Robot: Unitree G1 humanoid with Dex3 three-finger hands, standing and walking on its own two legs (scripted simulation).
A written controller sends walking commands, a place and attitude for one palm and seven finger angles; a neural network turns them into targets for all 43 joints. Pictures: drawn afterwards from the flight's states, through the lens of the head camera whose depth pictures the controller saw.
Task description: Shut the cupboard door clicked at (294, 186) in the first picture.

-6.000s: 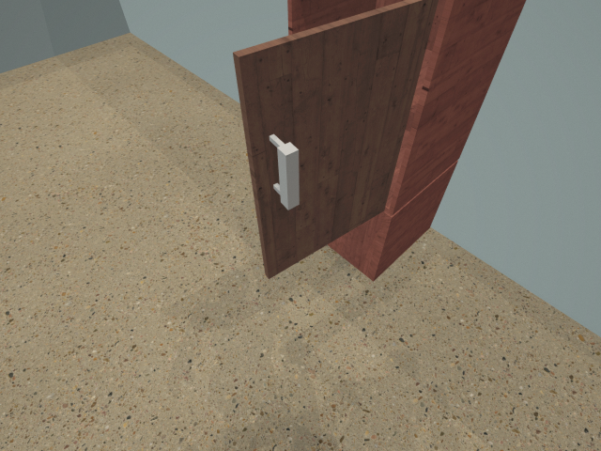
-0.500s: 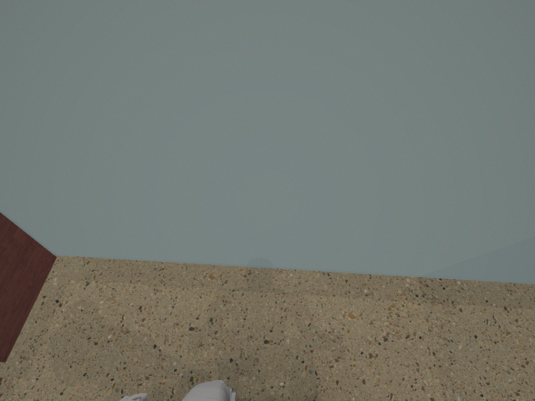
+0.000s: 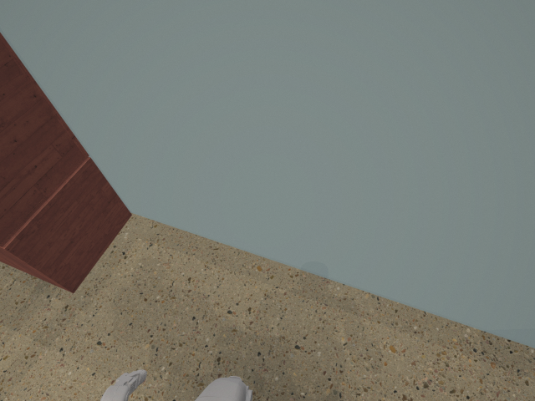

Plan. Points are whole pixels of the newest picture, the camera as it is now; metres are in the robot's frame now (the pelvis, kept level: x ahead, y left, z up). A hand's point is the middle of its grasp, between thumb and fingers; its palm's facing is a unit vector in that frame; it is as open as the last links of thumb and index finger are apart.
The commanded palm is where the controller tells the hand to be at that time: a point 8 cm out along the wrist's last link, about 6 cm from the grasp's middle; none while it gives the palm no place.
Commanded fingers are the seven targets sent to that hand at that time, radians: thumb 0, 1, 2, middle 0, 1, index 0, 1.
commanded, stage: turn to face it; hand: left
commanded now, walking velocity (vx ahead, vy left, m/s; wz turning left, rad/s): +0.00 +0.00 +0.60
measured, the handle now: out of the picture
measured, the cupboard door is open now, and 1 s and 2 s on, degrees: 82 82 82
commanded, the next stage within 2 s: take the last steps up to it in 1.58 s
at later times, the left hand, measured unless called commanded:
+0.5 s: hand out of the picture +0.02 +0.24 -0.16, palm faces +0.34 -0.90 -0.27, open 7.4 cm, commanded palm none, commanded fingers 0.00 0.90 0.90 -0.20 -0.30 -0.20 -0.30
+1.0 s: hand out of the picture -0.07 +0.18 -0.18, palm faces +0.62 -0.75 -0.22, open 7.4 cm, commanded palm none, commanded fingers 0.00 0.90 0.90 -0.20 -0.30 -0.20 -0.30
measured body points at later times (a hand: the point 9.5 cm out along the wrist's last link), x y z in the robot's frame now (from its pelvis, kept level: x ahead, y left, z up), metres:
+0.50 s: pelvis +0.00 +0.00 +0.00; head +0.05 +0.02 +0.45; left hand +0.00 +0.28 -0.14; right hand +0.17 -0.22 -0.13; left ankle -0.02 +0.12 -0.73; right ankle +0.05 -0.14 -0.68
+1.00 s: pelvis +0.01 -0.01 -0.01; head +0.04 +0.03 +0.44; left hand -0.10 +0.22 -0.16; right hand +0.25 -0.16 -0.13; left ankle -0.05 +0.08 -0.73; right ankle +0.06 -0.14 -0.70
